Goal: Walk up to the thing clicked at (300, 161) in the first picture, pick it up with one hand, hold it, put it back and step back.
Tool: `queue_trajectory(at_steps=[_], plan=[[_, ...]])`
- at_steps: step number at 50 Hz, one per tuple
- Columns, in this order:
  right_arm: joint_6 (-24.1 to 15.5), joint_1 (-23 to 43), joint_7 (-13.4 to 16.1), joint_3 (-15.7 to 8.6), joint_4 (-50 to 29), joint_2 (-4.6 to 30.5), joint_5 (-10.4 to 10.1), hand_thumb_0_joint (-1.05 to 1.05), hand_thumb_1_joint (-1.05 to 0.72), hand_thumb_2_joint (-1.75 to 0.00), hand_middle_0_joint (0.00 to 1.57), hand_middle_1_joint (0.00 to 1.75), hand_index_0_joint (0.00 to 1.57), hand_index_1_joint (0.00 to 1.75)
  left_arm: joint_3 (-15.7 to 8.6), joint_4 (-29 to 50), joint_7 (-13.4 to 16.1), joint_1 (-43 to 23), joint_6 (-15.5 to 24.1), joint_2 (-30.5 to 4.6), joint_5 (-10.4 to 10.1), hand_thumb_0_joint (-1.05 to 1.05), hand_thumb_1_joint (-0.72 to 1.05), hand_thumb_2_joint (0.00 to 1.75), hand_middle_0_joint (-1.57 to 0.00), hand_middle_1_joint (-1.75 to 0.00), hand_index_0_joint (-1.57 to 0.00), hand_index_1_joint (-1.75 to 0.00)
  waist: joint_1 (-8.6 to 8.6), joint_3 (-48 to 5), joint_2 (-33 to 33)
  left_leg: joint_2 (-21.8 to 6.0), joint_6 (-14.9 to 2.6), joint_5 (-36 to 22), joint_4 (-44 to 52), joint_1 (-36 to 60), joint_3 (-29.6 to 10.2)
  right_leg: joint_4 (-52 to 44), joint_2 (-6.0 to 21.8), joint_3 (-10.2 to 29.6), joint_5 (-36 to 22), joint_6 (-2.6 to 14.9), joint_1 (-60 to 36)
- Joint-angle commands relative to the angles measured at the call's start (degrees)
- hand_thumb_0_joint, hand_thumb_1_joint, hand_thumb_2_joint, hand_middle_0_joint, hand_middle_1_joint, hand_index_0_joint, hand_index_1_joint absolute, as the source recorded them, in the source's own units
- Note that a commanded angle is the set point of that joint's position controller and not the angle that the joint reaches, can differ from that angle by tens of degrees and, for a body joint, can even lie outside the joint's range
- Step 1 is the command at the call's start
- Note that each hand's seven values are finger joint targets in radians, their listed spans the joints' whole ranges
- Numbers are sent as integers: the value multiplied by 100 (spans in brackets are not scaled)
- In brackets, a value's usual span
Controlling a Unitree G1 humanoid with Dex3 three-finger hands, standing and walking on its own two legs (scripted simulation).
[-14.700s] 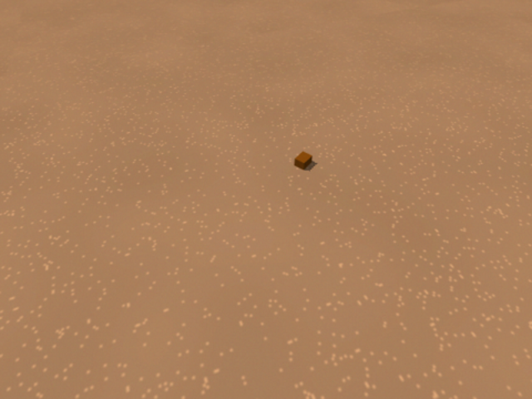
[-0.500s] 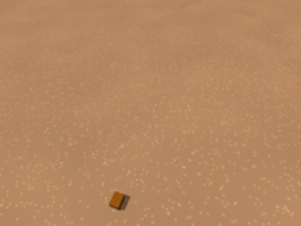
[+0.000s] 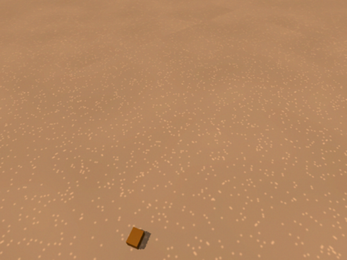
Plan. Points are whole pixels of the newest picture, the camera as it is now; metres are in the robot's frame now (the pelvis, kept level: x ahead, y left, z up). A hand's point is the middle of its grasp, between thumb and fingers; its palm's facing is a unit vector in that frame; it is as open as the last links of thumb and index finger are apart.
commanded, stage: walk up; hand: left
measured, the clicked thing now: (135, 238) +0.41 +0.24 -0.75
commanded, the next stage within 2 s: stand in 0.54 s
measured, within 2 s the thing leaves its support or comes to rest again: neither
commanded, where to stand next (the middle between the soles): +0.02 -0.01 m, yaw +1 degrees
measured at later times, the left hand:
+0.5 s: hand out of the picture +0.07 +0.24 -0.15, palm faces +0.00 -0.94 -0.33, open 7.4 cm
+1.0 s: hand out of the picture +0.06 +0.24 -0.15, palm faces -0.02 -0.94 -0.34, open 7.4 cm
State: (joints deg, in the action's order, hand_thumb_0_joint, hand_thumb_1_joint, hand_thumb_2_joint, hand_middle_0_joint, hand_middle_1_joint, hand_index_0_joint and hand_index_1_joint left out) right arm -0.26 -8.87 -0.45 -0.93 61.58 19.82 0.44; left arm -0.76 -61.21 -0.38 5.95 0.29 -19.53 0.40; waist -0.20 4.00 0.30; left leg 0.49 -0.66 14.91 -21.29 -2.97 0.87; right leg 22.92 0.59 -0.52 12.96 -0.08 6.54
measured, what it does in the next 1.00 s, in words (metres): stands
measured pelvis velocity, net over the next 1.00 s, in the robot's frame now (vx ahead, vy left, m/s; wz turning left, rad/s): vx -0.02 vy -0.01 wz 0.00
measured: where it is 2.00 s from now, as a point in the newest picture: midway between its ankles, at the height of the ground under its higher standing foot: outside the picture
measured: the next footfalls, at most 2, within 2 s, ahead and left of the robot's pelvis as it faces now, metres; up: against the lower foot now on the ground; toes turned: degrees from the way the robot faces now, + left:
left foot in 1.88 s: -0.08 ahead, +0.16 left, +0.00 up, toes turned +0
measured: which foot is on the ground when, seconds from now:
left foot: down 0.00-1.00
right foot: down 0.00-1.00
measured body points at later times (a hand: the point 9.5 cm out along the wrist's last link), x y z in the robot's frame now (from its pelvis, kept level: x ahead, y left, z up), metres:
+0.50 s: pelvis -0.01 -0.01 +0.00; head +0.00 -0.01 +0.45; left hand +0.07 +0.29 -0.13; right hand +0.07 -0.31 -0.13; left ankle -0.03 +0.11 -0.74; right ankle +0.00 -0.12 -0.74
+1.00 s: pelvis -0.02 -0.01 +0.00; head -0.01 -0.01 +0.45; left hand +0.06 +0.29 -0.13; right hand +0.05 -0.31 -0.13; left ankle -0.03 +0.11 -0.74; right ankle +0.00 -0.12 -0.74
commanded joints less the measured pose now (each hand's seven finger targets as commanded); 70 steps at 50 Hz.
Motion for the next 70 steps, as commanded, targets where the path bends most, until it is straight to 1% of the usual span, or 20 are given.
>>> queue_trajectory(at_steps=[1,3,8,10,17,21,23,26,27,28,32,35,37,38,42,55,60,63,69,70], plan=[[-185,254,117,-245,-314,1236,-25,0,-90,-90,20,30,20,30,-272,242,82,-255,137,-1217,1,0,90,90,-20,-30,-20,-30,50,-591,-42,-699,-106,-1835,401,-40,-456,-335,612,514,-1855,250,-379],[-176,266,125,-248,-259,1222,-27,0,-90,-90,20,30,20,30,-271,187,88,-344,124,-1205,12,0,90,90,-20,-30,-20,-30,21,-534,-14,-726,-108,-1687,482,-100,-477,-367,596,482,-1691,242,-364],[-166,342,123,-222,-221,1189,-16,0,-90,-90,20,30,20,30,-275,87,90,-379,143,-1192,27,0,90,90,-20,-30,-20,-30,32,-507,-71,-729,-105,-1533,513,-120,-453,-508,620,518,-1633,225,-376],[-167,369,118,-200,-198,1180,2,0,-90,-90,20,30,20,30,-258,72,79,-439,137,-1195,24,0,90,90,-20,-30,-20,-30,29,-364,3,-706,-92,-1258,609,-251,-471,-595,616,563,-1447,205,-295],[-188,395,111,-199,-185,1210,0,0,-90,-90,20,30,20,30,-271,-1,67,-364,150,-1189,40,0,90,90,-20,-30,-20,-30,42,-526,54,-756,-112,-1372,616,-142,-465,-604,614,521,-1482,197,-364],[-184,375,117,-219,-146,1216,6,0,-90,-90,20,30,20,30,-267,-22,66,-406,143,-1187,41,0,90,90,-20,-30,-20,-30,20,-437,-11,-744,-113,-1262,661,-188,-486,-631,597,524,-1414,181,-279],[-187,374,118,-219,-151,1225,3,0,-90,-90,20,30,20,30,-267,-32,63,-338,146,-1173,49,0,90,90,-20,-30,-20,-30,32,-561,6,-763,-131,-1319,624,-116,-476,-615,612,510,-1418,189,-348],[-187,400,115,-207,-139,1195,-1,0,-90,-90,20,30,20,30,-264,-61,58,-331,138,-1169,27,0,90,90,-20,-30,-20,-30,52,-388,8,-740,-101,-1186,669,-158,-505,-648,598,541,-1327,169,-187],[-172,471,130,-179,-157,1188,21,0,-90,-90,20,30,20,30,-218,-48,75,-266,144,-1173,10,0,90,90,-20,-30,-20,-30,61,-243,54,-803,-66,-1238,683,-193,-537,-722,680,586,-1397,154,-115],[-174,364,135,-169,-134,1172,24,0,-90,-90,20,30,20,30,-226,-44,82,-290,156,-1198,10,0,90,90,-20,-30,-20,-30,11,-338,6,-817,-53,-1296,703,-198,-540,-700,702,603,-1459,159,-215],[-165,379,115,-144,-109,1190,10,0,-90,-90,20,30,20,30,-194,-54,83,-246,168,-1218,1,0,90,90,-20,-30,-20,-30,33,-419,-77,-801,-42,-1120,737,-176,-567,-756,680,583,-1221,136,-214],[-171,362,112,-130,-103,1200,19,0,-90,-90,20,30,20,30,-167,-43,87,-226,177,-1205,20,0,90,90,-20,-30,-20,-30,12,-511,-29,-813,-42,-1211,719,-147,-559,-716,703,569,-1415,137,-285],[-176,359,104,-132,-90,1230,9,0,-90,-90,20,30,20,30,-155,-42,95,-172,188,-1214,9,0,90,90,-20,-30,-20,-30,33,-651,-41,-845,-63,-1462,658,-30,-566,-679,721,551,-1638,139,-345],[-172,302,106,-105,-66,1160,22,0,-90,-90,20,30,20,30,-148,-37,94,-199,186,-1229,-4,0,90,90,-20,-30,-20,-30,13,-564,-97,-819,-45,-1358,687,-93,-552,-704,725,567,-1524,139,-268],[-158,348,100,-118,-47,1218,9,0,-90,-90,20,30,20,30,-128,-46,97,-176,178,-1228,4,0,90,90,-20,-30,-20,-30,38,-445,-82,-816,-43,-1150,725,-152,-587,-758,706,553,-1280,143,-175],[-170,299,82,-92,-40,1198,32,0,-90,-90,20,30,20,30,-113,-6,86,-144,178,-1269,11,0,90,90,-20,-30,-20,-30,31,-386,-11,-819,-49,-932,798,-315,-596,-761,707,582,-1068,145,-164],[-152,258,72,-101,-11,1214,24,0,-90,-90,20,30,20,30,-111,-35,68,-112,169,-1284,10,0,90,90,-20,-30,-20,-30,34,-220,-58,-770,-52,-514,825,-402,-615,-872,682,619,-463,140,31],[-164,314,75,-113,-41,1252,29,0,-90,-90,20,30,20,30,-104,2,71,-109,182,-1273,23,0,90,90,-20,-30,-20,-30,31,-439,23,-818,-73,-782,756,-284,-621,-777,710,612,-911,167,-91],[-161,230,77,-93,-7,1228,6,0,-90,-90,20,30,20,30,-94,-15,81,-70,194,-1285,2,0,90,90,-20,-30,-20,-30,16,-403,-34,-810,-70,-922,740,-280,-624,-767,699,607,-1065,140,-91],[-168,248,79,-90,-22,1226,19,0,-90,-90,20,30,20,30,-99,-6,82,-80,195,-1293,6,0,90,90,-20,-30,-20,-30,19,-465,-34,-825,-80,-1048,713,-242,-605,-711,715,594,-1209,157,-153]])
